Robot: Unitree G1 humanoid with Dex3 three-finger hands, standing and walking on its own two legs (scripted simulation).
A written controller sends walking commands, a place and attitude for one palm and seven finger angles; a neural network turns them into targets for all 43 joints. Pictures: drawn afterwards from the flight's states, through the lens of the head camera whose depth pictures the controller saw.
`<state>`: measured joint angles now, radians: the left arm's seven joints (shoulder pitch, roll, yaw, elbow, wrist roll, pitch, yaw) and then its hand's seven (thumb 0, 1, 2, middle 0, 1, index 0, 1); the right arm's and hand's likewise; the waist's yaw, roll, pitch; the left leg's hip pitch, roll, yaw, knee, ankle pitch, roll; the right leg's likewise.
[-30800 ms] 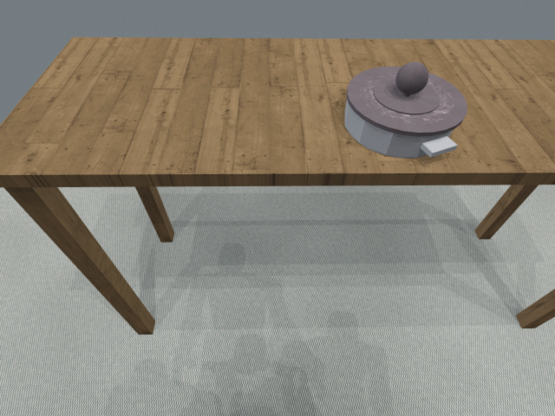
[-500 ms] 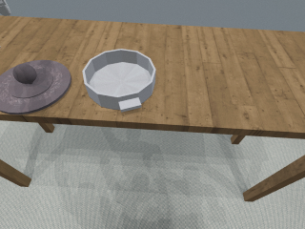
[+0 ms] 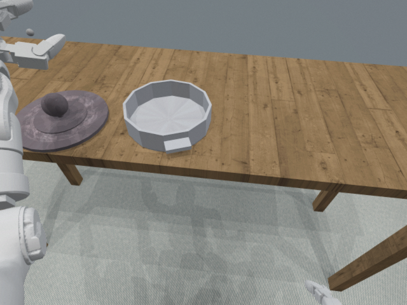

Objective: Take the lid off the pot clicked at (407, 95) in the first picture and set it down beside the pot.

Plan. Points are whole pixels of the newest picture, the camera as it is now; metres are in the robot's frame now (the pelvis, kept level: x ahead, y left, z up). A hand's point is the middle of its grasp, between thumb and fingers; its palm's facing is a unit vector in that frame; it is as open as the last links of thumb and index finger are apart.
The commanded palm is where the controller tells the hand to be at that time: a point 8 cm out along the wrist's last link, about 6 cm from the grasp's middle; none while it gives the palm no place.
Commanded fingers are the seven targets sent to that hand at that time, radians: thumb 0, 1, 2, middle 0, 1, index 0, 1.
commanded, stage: draw the hand back to the body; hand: left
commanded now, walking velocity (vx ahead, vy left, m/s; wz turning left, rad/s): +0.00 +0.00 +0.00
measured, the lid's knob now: (54, 104) +0.50 +0.35 +0.12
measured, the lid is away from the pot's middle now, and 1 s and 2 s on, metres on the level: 0.25 0.25 0.25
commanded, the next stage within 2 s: step back with the hand held close in 1.48 s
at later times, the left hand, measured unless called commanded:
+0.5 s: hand (2, 70) +0.33 +0.26 +0.31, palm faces +0.53 -0.82 -0.20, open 8.6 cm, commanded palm +0.27 +0.29 +0.31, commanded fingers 0.00 0.77 0.91 -0.24 -0.33 -0.24 -0.33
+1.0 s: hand out of the picture +0.24 +0.24 +0.31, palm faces +0.54 -0.82 -0.22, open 7.4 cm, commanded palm +0.18 +0.27 +0.30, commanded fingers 0.00 0.90 0.90 -0.20 -0.30 -0.20 -0.30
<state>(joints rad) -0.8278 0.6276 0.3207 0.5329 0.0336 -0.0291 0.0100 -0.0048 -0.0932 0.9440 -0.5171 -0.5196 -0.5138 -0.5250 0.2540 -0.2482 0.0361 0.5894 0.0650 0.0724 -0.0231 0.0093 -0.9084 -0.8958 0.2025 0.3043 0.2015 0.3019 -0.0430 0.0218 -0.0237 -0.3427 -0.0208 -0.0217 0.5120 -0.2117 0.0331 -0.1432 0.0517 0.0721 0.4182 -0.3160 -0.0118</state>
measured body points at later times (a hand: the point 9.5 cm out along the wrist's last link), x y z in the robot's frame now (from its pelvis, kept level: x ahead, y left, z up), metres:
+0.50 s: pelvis +0.01 -0.02 +0.00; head +0.00 -0.03 +0.45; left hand +0.30 +0.30 +0.32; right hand +0.18 -0.26 -0.09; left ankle +0.03 +0.10 -0.74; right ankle -0.06 -0.13 -0.74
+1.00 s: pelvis +0.00 -0.02 +0.00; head -0.02 -0.04 +0.45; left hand +0.20 +0.28 +0.32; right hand +0.20 -0.23 -0.08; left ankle +0.03 +0.10 -0.74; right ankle -0.06 -0.13 -0.74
